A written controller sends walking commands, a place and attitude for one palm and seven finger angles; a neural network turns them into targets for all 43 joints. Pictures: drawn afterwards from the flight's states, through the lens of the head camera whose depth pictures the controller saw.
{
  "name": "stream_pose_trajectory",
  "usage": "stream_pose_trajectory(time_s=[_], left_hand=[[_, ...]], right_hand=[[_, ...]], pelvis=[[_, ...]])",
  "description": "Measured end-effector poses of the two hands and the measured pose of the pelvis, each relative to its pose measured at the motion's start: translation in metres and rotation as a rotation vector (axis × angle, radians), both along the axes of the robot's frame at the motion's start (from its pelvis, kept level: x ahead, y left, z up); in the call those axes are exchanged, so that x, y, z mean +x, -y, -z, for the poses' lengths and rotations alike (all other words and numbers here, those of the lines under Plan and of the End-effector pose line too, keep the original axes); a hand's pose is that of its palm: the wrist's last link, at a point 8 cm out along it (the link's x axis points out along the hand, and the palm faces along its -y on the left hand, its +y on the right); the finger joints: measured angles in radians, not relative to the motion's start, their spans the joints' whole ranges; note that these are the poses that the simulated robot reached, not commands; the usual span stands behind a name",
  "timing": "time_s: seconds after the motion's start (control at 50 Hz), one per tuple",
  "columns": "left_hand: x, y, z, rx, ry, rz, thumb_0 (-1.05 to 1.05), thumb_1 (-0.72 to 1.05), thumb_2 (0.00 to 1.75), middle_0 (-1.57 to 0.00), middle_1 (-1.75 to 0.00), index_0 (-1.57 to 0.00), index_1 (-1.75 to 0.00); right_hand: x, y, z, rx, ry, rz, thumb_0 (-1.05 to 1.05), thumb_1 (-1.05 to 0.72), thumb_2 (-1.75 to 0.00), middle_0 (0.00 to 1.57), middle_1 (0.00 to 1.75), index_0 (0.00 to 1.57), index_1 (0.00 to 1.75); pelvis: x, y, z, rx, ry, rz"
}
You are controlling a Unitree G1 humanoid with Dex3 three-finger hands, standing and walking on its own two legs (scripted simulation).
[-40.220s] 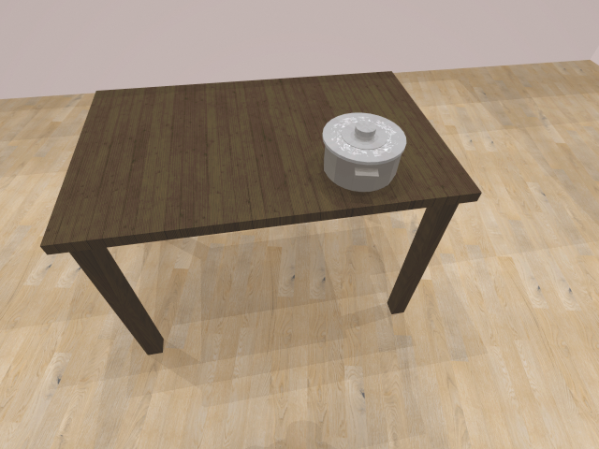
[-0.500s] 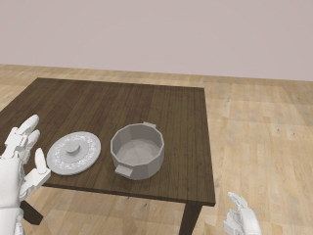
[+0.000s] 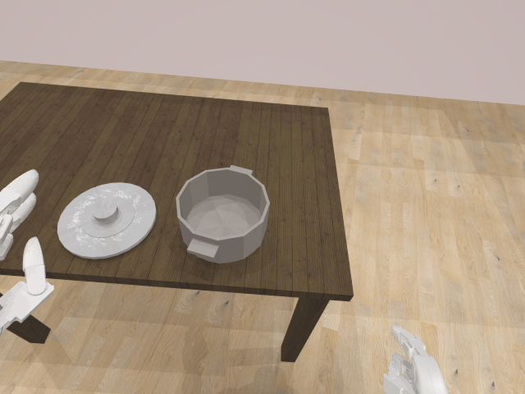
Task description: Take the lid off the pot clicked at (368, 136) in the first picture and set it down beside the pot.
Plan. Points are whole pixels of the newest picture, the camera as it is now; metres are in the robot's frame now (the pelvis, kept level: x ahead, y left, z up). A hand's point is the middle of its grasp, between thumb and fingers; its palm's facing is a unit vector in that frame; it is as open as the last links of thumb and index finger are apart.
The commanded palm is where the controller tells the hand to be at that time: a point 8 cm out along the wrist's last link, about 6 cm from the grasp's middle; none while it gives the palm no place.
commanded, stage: step back with the hand held close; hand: left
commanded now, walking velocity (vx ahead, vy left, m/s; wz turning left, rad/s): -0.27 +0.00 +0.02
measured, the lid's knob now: (105, 211) +0.45 +0.36 -0.08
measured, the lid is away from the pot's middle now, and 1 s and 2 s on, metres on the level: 0.25 0.25 0.25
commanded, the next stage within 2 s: stop stepping back and stand still in 1.04 s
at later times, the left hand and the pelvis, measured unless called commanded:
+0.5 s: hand (25, 340) +0.14 +0.23 +0.17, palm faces +0.36 -0.84 -0.42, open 7.4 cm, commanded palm +0.07 +0.28 +0.19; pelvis -0.05 -0.01 -0.01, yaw +1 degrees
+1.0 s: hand out of the picture +0.09 +0.21 +0.18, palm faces +0.33 -0.87 -0.38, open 7.4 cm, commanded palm +0.02 +0.26 +0.19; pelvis -0.11 -0.02 +0.00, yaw +0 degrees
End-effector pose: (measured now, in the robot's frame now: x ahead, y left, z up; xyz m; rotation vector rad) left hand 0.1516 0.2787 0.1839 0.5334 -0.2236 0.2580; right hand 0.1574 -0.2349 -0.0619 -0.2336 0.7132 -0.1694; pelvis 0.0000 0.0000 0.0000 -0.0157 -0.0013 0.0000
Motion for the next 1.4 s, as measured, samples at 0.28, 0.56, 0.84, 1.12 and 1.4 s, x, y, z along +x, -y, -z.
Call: stream_pose_trajectory(time_s=[0.28, 0.56, 0.84, 1.12, 1.4], left_hand=[[-0.037, 0.001, 0.003, -0.042, 0.097, -0.026, 0.01, 0.89, 0.9, -0.22, -0.3, -0.21, -0.3], [-0.057, 0.015, 0.001, -0.032, 0.13, 0.027, 0.01, 0.89, 0.9, -0.21, -0.3, -0.21, -0.3], [-0.086, 0.017, -0.005, 0.022, 0.157, 0.014, 0.01, 0.89, 0.9, -0.22, -0.3, -0.21, -0.3], [-0.111, 0.015, 0.004, -0.021, 0.151, 0.064, 0.01, 0.89, 0.9, -0.22, -0.3, -0.21, -0.3], [-0.174, 0.052, -0.02, 0.078, 0.103, 0.109, 0.01, 0.88, 0.9, -0.22, -0.3, -0.22, -0.3]], right_hand=[[-0.031, -0.007, 0.006, -0.009, 0.023, -0.028, 0.02, -0.9, -0.9, 0.2, 0.3, 0.2, 0.3], [-0.055, -0.002, 0.004, -0.006, 0.045, -0.039, 0.02, -0.9, -0.9, 0.2, 0.3, 0.2, 0.3], [-0.089, 0.002, 0.012, 0.02, 0.068, -0.029, 0.02, -0.9, -0.9, 0.2, 0.3, 0.2, 0.3], [-0.142, 0.013, 0.005, -0.032, 0.006, 0.012, 0.02, -0.9, -0.9, 0.2, 0.3, 0.2, 0.3], [-0.206, 0.033, 0.019, 0.042, -0.032, 0.041, 0.02, -0.9, -0.9, 0.2, 0.3, 0.2, 0.3]], pelvis=[[-0.033, -0.002, 0.008, -0.023, 0.001, -0.025], [-0.06, 0.007, 0.01, -0.024, -0.009, -0.017], [-0.091, 0.015, 0.015, -0.041, 0.018, 0.002], [-0.131, 0.01, 0.01, 0.021, -0.014, -0.007], [-0.172, 0.03, 0.006, 0.01, 0.019, 0.017]])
